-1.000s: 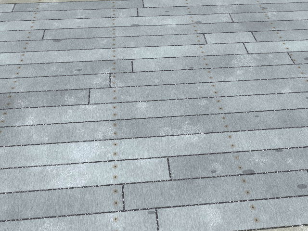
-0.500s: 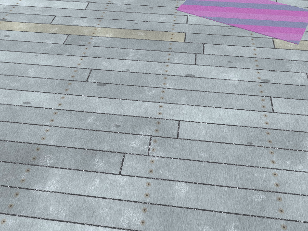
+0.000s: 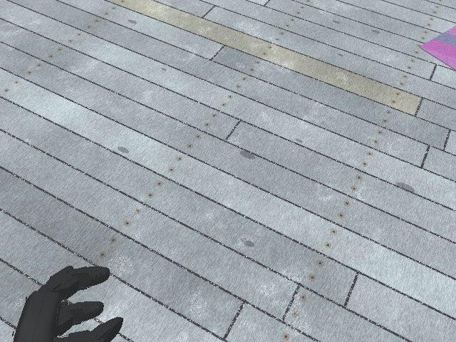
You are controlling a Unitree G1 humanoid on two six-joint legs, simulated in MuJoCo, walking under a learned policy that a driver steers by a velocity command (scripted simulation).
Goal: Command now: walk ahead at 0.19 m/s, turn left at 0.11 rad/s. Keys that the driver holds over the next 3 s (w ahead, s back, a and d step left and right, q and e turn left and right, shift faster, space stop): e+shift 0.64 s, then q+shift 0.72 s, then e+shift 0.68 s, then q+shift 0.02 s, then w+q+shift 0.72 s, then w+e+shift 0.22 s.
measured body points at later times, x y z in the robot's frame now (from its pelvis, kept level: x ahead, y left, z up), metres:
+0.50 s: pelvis +0.13 -0.01 +0.00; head +0.18 -0.01 +0.45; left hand +0.36 +0.22 -0.10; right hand +0.21 -0.32 -0.09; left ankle +0.21 +0.08 -0.73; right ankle +0.20 -0.14 -0.72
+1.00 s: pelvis +0.15 -0.04 +0.00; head +0.17 -0.06 +0.45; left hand +0.43 +0.10 -0.08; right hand +0.10 -0.34 -0.12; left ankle +0.18 +0.08 -0.67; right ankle +0.08 -0.15 -0.73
